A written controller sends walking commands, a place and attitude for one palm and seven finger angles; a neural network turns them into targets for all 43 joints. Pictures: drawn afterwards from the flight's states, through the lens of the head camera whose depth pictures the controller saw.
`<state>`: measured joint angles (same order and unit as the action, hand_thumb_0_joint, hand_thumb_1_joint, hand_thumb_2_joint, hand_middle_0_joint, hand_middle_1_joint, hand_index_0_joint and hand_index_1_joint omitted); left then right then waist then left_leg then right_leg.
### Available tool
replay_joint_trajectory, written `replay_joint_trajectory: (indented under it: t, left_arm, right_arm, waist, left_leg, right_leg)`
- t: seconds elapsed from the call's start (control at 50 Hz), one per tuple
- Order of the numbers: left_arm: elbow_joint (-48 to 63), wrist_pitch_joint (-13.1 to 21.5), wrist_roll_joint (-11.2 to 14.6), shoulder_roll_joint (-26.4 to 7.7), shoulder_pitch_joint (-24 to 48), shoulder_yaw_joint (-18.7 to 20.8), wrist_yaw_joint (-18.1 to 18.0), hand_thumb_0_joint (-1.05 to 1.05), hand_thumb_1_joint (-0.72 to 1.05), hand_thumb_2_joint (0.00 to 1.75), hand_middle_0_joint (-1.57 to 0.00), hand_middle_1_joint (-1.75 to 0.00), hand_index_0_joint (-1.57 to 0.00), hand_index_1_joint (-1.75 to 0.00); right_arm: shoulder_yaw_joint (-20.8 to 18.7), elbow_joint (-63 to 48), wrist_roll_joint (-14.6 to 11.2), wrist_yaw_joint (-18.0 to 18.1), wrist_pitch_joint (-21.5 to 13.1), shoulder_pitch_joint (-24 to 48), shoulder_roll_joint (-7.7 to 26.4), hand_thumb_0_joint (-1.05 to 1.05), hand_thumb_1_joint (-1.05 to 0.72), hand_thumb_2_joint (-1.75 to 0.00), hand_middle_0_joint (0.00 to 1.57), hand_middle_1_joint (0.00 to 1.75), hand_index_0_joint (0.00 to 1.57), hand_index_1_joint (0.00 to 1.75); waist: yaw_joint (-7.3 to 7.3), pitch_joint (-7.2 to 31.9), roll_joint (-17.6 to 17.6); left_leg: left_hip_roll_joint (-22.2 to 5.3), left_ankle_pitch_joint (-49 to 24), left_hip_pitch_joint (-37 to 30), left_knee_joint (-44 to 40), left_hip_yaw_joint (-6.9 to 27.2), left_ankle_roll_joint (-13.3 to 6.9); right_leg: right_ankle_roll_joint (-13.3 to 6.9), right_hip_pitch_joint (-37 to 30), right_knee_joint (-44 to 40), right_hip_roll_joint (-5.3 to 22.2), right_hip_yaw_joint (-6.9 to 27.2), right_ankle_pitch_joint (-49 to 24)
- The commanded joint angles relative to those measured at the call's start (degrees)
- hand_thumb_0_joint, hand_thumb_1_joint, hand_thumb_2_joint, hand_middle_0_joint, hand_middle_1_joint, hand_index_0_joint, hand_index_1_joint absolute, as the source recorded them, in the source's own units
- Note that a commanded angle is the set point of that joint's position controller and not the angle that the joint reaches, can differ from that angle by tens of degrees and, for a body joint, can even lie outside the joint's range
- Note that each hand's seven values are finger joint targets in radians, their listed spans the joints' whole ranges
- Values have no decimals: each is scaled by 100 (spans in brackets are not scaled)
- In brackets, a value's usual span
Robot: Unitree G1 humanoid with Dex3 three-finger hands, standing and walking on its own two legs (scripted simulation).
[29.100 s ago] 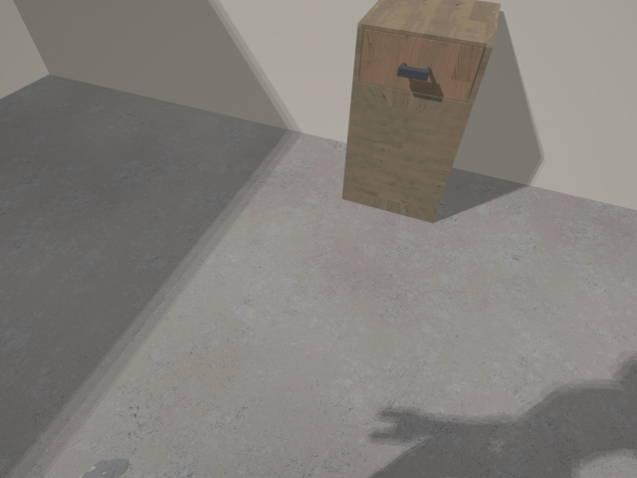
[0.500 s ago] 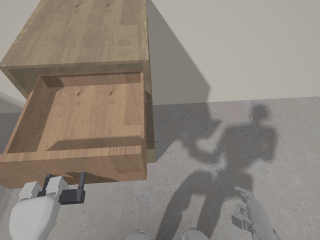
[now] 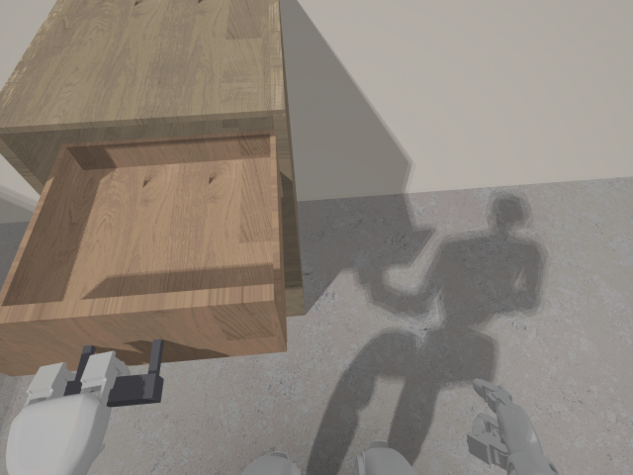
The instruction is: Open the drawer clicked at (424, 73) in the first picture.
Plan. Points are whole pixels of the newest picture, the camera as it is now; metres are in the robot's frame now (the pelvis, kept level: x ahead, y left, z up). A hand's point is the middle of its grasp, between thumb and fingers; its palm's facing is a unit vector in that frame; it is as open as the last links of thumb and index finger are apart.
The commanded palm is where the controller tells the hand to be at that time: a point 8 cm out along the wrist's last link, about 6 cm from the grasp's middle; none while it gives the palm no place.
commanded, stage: open the thumb to release the handle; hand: left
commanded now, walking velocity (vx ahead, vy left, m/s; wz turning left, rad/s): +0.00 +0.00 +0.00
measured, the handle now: (118, 371) +0.23 +0.27 -0.01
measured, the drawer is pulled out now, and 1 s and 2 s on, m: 0.30 0.30 0.30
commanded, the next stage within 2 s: lift the hand off the handle in 0.56 s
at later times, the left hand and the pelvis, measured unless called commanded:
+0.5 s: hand (93, 433) +0.16 +0.28 -0.02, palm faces -0.05 -0.03 -1.00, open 11.1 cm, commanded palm +0.14 +0.28 +0.03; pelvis -0.01 -0.01 +0.01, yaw +2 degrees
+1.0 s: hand (96, 422) +0.18 +0.28 -0.02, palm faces -0.01 -0.01 -1.00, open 13.8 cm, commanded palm +0.15 +0.28 +0.03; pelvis -0.02 -0.02 +0.00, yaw +2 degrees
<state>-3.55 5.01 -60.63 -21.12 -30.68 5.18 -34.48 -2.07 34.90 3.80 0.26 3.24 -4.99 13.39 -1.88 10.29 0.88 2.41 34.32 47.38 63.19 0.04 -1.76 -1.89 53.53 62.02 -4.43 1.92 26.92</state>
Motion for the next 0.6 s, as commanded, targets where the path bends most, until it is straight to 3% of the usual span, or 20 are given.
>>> replay_joint_trajectory:
  t: [0.0, 0.02, 0.04, 0.06, 0.08, 0.1, 0.12, 0.18, 0.26, 0.32, 0.42, 0.44, 0.5, 0.58]
  left_arm:
    - [932, -132, 46, -955, -917, 797, -364, 0, 90, 90, -40, -135, -40, -135]
    - [838, -158, 72, -948, -1049, 820, -347, 0, 90, 90, -40, -135, -40, -135]
    - [865, -152, -41, -807, 484, 435, -375, 0, 90, 90, -40, -135, -40, -135]
    - [737, -138, -55, -938, 404, 691, -405, 0, 83, 87, -40, -134, -40, -134]
    - [677, -146, -40, -957, 404, 695, -404, 0, 76, 84, -39, -134, -39, -134]
    - [465, -157, -70, -1040, 249, 794, -420, 0, 69, 81, -38, -133, -38, -133]
    - [595, -161, -99, -881, 353, 608, -427, 0, 62, 78, -38, -132, -38, -132]
    - [582, -275, -48, -970, 432, 605, -376, 0, 41, 69, -36, -130, -36, -130]
    - [539, -444, -57, -770, 658, 223, -208, 0, 13, 57, -35, -127, -35, -127]
    - [353, -457, -5, -859, 826, 255, -44, 0, -8, 48, -33, -124, -33, -124]
    - [223, -285, -49, -1079, 803, 481, 33, 0, -43, 33, -30, -121, -30, -121]
    - [249, -240, -89, -1037, 929, 419, 24, 0, -50, 30, -30, -120, -30, -120]
    - [267, -138, -64, -1094, 704, 572, -29, 0, -50, 30, -30, -120, -30, -120]
    - [313, -107, -21, -1012, 828, 514, -84, 0, -50, 30, -30, -120, -30, -120]
  right_arm:
    - [-203, -888, -27, 76, -269, 530, 690, 0, -90, -90, 20, 30, 20, 30]
    - [-207, -883, -44, 78, -264, 513, 670, 0, -90, -90, 20, 30, 20, 30]
    - [-205, -719, -21, 126, -277, 551, 739, 0, -90, -90, 20, 30, 20, 30]
    - [-237, -720, -3, 153, -313, 465, 717, 0, -90, -90, 20, 30, 20, 30]
    - [-208, -725, 0, 180, -322, 538, 739, 0, -90, -90, 20, 30, 20, 30]
    - [-201, -655, -3, 192, -322, 528, 707, 0, -90, -90, 20, 30, 20, 30]
    - [-225, -711, -9, 196, -338, 520, 699, 0, -90, -90, 20, 30, 20, 30]
    - [-211, -699, -45, 227, -327, 532, 719, 0, -90, -90, 20, 30, 20, 30]
    - [-179, -716, -98, 289, -349, 550, 686, 0, -90, -90, 20, 30, 20, 30]
    - [-132, -681, -118, 356, -376, 553, 680, 0, -90, -90, 20, 30, 20, 30]
    - [-93, -671, -108, 390, -398, 586, 635, 0, -90, -90, 20, 30, 20, 30]
    - [-91, -676, -101, 386, -406, 585, 634, 0, -90, -90, 20, 30, 20, 30]
    - [-112, -683, -90, 358, -412, 562, 633, 0, -90, -90, 20, 30, 20, 30]
    - [-148, -689, -87, 331, -419, 561, 659, 0, -90, -90, 20, 30, 20, 30]
  waist:
    - [-323, 1433, 268]
    - [-347, 1419, 144]
    - [91, 1251, 131]
    - [-87, 1303, 65]
    - [-80, 1186, 181]
    - [-164, 1306, 25]
    - [-128, 1419, 118]
    - [-164, 1563, 209]
    - [-55, 1339, 36]
    - [-36, 1089, -180]
    - [-161, 1030, 5]
    - [-115, 1020, 24]
    - [-206, 1174, 117]
    - [-113, 1139, 72]
  left_leg:
    - [-17, -3028, -809, -832, 228, 192]
    - [-16, -2958, -775, -846, 217, 182]
    - [-29, -2655, -680, -680, 265, 149]
    - [-27, -2440, -601, -738, 255, 138]
    - [-14, -2362, -560, -762, 261, 133]
    - [-11, -2341, -592, -776, 257, 136]
    - [-4, -2397, -690, -770, 240, 145]
    - [17, -2398, -783, -851, 223, 158]
    - [3, -2167, -855, -973, 222, 122]
    - [17, -1845, -643, -1030, 214, 55]
    - [61, -1652, -503, -1035, 169, 36]
    - [62, -1653, -501, -1020, 166, 35]
    - [79, -1782, -508, -972, 156, 46]
    - [71, -1781, -448, -923, 186, 39]
  right_leg:
    - [-172, -1471, -656, 134, 20, -2339]
    - [-168, -1553, -679, 132, 9, -2325]
    - [-132, -1092, -682, 150, 41, -2242]
    - [-127, -1192, -657, 168, -34, -1985]
    - [-150, -1145, -706, 164, -13, -1928]
    - [-145, -1232, -683, 153, -7, -1866]
    - [-145, -1234, -706, 152, -3, -1921]
    - [-148, -1410, -775, 163, -6, -1906]
    - [-111, -1430, -978, 176, -69, -1650]
    - [-89, -1519, -1095, 196, -21, -1483]
    - [-110, -1599, -1138, 220, 129, -1323]
    - [-110, -1538, -1136, 219, 154, -1334]
    - [-126, -1636, -1060, 217, 201, -1502]
    - [-128, -1553, -1047, 217, 188, -1548]
